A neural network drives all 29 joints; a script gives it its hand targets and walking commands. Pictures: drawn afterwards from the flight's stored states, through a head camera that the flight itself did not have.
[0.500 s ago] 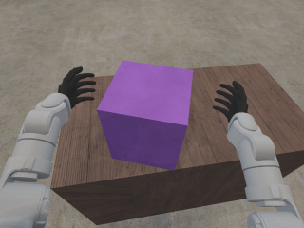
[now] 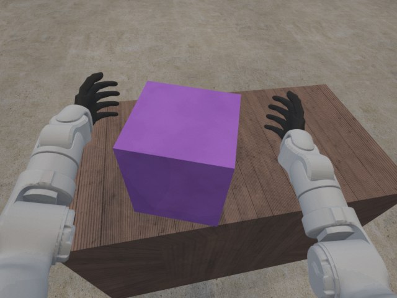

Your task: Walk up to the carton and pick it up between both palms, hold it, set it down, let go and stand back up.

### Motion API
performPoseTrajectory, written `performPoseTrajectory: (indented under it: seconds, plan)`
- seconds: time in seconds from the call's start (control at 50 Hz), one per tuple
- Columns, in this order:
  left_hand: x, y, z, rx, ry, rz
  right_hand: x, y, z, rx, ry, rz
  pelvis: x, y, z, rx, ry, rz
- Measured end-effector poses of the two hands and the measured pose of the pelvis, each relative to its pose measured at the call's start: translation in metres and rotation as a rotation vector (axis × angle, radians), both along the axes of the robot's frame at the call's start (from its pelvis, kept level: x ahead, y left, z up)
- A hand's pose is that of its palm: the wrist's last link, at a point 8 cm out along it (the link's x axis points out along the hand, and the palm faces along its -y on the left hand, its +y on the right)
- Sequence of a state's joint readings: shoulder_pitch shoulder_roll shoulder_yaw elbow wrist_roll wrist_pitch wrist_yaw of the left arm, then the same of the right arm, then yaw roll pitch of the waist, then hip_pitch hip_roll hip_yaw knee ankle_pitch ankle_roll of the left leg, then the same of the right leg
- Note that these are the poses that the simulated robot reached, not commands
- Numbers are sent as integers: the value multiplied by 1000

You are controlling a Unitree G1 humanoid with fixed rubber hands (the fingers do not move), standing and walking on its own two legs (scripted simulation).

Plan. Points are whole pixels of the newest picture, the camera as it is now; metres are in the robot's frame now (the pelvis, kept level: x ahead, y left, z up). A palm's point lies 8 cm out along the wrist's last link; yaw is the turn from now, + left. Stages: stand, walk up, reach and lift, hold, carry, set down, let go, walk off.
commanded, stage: reach and lift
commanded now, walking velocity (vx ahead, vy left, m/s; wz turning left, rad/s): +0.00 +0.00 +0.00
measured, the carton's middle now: (184, 157) +0.43 -0.03 +0.02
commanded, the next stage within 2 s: none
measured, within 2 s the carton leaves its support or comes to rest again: neither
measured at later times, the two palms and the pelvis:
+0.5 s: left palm (105, 161) +0.44 +0.15 +0.02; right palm (268, 172) +0.35 -0.20 +0.03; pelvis +0.00 +0.00 -0.01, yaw +0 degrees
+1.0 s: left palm (116, 147) +0.45 +0.12 +0.05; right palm (256, 166) +0.36 -0.18 +0.04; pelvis -0.01 +0.01 -0.02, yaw +0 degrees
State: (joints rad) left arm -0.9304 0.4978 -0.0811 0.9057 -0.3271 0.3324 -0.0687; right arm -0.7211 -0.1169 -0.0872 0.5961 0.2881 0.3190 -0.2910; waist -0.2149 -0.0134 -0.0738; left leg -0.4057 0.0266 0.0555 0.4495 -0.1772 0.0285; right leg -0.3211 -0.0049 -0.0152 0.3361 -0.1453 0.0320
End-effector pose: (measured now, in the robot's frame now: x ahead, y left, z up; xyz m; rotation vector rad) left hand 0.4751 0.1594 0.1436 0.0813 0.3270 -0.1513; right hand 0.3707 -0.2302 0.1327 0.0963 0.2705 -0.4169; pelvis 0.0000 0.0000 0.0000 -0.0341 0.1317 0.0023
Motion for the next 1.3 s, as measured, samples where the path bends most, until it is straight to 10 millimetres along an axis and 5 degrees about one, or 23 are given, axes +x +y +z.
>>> performPoseTrajectory:
  seconds: [0.5,0.88,1.1,1.3]
  plan:
    - [-34,-9,-121,4,69,6,-21,26,-108,8,87,-37,3,-3,-13,-9,136,-6]
    - [-19,-24,-91,-11,6,-33,-8,40,-92,4,35,-40,-3,8,-19,-20,132,-3]
    - [-26,-37,-93,-11,11,-45,-6,62,-97,15,44,-36,-7,9,-18,-25,125,2]
    - [-30,-36,-98,-9,5,-38,-7,61,-96,-8,42,-46,-12,8,-18,-27,131,7]
